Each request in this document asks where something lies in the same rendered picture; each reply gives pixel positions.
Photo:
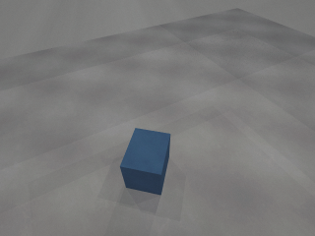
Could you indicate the carton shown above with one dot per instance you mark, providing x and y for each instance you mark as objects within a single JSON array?
[{"x": 144, "y": 164}]

